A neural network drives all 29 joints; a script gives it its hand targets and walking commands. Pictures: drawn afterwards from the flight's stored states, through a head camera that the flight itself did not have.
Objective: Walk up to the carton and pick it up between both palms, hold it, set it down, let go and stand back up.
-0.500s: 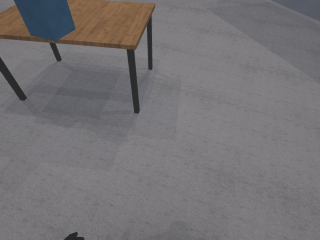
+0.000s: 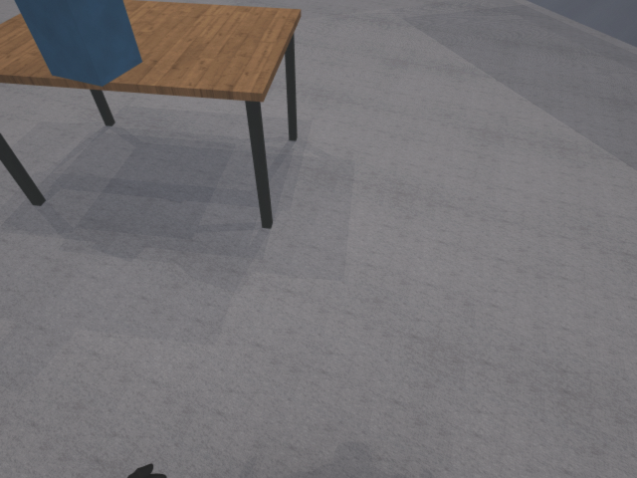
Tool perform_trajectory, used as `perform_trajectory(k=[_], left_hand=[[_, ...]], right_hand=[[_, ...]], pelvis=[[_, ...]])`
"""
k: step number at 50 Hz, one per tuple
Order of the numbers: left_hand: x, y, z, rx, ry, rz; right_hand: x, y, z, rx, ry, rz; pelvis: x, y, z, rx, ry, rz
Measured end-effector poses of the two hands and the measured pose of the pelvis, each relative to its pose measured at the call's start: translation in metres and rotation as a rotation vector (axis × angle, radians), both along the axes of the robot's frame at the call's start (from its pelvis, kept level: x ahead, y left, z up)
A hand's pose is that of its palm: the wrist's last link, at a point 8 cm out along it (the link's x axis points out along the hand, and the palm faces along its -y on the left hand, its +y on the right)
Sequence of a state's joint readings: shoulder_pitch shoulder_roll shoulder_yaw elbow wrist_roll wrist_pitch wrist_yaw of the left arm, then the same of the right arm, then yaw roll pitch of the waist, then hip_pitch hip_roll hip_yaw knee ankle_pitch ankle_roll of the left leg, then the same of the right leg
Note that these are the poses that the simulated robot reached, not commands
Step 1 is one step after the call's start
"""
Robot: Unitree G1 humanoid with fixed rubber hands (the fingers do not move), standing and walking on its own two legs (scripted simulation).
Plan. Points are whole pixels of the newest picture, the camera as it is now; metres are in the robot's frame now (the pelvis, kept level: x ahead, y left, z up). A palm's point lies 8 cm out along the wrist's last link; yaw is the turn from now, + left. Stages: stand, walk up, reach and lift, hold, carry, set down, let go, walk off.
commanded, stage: stand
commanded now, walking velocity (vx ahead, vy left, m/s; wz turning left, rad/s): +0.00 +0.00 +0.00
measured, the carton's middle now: (82, 29) +1.38 +0.78 +0.01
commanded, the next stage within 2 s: walk up in 0.16 s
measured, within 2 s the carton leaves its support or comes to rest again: neither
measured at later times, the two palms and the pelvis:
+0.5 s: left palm out of the picture +0.06 +0.30 -0.09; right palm out of the picture +0.10 -0.26 -0.10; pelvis +0.01 +0.03 +0.00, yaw -3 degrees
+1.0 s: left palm (67, 346) +0.33 +0.40 -0.08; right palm out of the picture +0.08 -0.09 -0.12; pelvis +0.15 +0.18 -0.01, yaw -8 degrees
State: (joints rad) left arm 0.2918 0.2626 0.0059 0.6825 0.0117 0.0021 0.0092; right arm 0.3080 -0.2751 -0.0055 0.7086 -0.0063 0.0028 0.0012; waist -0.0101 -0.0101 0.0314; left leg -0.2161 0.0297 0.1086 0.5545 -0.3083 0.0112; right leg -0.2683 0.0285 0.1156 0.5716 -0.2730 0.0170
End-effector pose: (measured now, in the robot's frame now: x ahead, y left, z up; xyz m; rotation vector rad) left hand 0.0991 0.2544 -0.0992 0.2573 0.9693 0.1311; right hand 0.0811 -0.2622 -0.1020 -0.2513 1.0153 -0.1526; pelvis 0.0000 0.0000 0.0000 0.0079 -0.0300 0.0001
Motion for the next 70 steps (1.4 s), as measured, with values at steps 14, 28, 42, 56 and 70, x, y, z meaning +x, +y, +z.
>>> perform_trajectory(k=[14, 28, 42, 56, 70], left_hand=[[0.001, -0.001, 0.0, 0.003, 0.006, -0.011], [-0.043, 0.08, 0.006, 0.155, 0.13, 0.037], [0.135, 0.171, -0.016, 0.09, -0.052, -0.142], [0.266, 0.167, 0.01, 0.086, -0.164, -0.204], [0.304, 0.31, -0.019, 0.145, 0.073, -0.066]], right_hand=[[-0.006, -0.002, -0.001, -0.002, 0.009, -0.013], [0.034, 0.025, 0.003, -0.016, -0.041, 0.055], [0.016, 0.145, -0.027, -0.013, 0.045, -0.148], [0.055, 0.175, -0.036, 0.028, 0.242, -0.195], [0.325, 0.258, -0.007, 0.013, -0.104, -0.021]], pelvis=[[-0.002, 0.0, 0.0, 0.001, 0.0, -0.011], [0.017, 0.052, -0.004, -0.04, 0.009, -0.054], [0.088, 0.159, -0.029, -0.018, -0.043, -0.124], [0.193, 0.187, -0.02, -0.04, -0.019, -0.161], [0.325, 0.278, -0.026, -0.038, -0.024, -0.13]])
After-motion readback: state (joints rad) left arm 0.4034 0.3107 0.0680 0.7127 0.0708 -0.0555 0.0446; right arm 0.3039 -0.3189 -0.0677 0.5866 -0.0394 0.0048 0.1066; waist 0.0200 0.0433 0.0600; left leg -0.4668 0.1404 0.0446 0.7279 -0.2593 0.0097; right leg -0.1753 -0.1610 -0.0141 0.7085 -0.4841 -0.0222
